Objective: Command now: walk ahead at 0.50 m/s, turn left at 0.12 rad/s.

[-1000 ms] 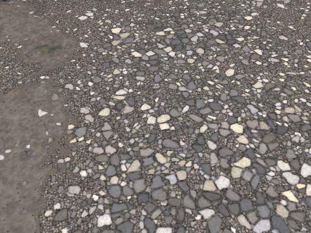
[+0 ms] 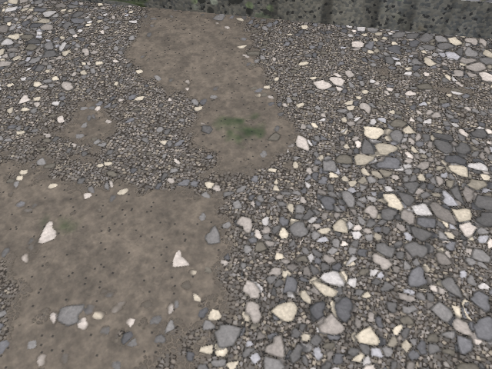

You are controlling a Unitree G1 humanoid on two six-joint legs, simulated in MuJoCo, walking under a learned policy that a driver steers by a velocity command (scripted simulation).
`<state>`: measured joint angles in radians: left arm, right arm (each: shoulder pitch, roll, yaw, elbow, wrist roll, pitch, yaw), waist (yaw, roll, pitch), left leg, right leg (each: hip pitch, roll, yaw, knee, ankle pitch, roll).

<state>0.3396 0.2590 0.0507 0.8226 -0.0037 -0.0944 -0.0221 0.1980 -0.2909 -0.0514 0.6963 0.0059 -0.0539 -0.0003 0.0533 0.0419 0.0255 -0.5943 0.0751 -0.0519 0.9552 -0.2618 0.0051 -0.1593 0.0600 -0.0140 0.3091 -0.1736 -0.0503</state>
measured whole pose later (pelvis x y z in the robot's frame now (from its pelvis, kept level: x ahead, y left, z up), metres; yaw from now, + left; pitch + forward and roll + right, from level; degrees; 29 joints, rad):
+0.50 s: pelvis +0.25 +0.07 +0.00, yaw -5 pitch +1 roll +1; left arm 0.22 0.32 0.07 0.79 -0.02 -0.02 0.01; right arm 0.24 -0.26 -0.05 0.79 -0.02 -0.08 0.01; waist -0.02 -0.05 0.05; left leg -0.17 -0.03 0.12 0.32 -0.17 0.06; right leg -0.62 -0.07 0.05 1.00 -0.23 0.04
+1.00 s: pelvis +0.36 +0.04 -0.01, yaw -21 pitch +3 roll +1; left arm 0.18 0.31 0.08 0.63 0.00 0.03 0.02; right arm 0.06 -0.30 -0.06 0.75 0.00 0.01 -0.03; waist 0.03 0.01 0.06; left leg -0.50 0.00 -0.10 0.87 -0.40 -0.08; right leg -0.40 0.08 0.10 0.46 -0.11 -0.05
